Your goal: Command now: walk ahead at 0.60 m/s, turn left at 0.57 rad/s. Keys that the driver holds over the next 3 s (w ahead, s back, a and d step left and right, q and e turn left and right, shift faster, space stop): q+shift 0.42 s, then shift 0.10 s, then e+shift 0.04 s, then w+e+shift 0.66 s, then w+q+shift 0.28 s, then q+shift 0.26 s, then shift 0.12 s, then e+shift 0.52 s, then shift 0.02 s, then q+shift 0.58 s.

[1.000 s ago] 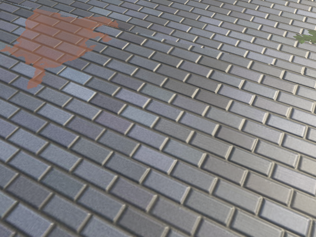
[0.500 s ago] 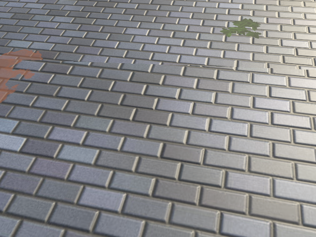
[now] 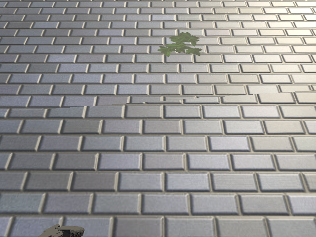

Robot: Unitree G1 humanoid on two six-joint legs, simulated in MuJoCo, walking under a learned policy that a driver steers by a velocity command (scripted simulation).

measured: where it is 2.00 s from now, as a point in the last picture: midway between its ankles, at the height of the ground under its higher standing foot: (154, 113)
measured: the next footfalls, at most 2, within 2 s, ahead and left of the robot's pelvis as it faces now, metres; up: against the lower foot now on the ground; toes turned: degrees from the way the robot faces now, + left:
right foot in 0.18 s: +0.36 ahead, -0.11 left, +0.00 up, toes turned +13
left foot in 0.60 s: +0.25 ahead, +0.12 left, +0.00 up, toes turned +30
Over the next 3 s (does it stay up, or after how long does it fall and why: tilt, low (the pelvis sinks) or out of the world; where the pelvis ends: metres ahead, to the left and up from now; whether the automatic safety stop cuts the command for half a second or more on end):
stays up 1.36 -0.13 -0.16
